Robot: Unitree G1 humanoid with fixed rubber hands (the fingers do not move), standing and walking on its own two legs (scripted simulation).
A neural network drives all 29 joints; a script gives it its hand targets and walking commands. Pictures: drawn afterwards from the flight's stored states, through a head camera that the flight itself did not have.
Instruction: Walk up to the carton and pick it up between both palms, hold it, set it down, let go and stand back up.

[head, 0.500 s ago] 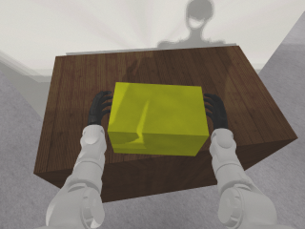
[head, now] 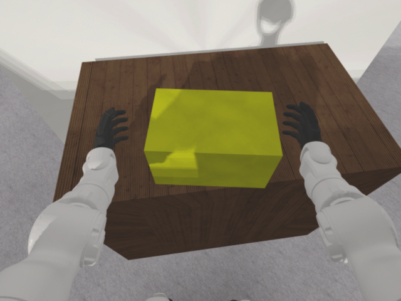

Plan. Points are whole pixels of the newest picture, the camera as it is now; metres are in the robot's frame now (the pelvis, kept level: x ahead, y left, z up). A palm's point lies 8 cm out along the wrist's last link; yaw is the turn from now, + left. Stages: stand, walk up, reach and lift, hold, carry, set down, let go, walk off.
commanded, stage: set down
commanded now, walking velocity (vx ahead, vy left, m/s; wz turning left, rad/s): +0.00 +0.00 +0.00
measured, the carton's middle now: (211, 139) +0.44 +0.01 +0.01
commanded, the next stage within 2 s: none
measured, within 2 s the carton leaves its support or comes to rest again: neither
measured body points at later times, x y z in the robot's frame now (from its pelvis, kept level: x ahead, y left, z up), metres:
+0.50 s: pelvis -0.02 -0.01 +0.00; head +0.05 -0.02 +0.45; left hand +0.43 +0.24 +0.11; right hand +0.45 -0.23 +0.10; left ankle +0.00 +0.14 -0.72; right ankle +0.01 -0.13 -0.72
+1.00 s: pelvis -0.01 -0.01 +0.03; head +0.02 +0.00 +0.47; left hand +0.42 +0.25 +0.16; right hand +0.44 -0.23 +0.15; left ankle +0.00 +0.14 -0.72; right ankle +0.01 -0.13 -0.72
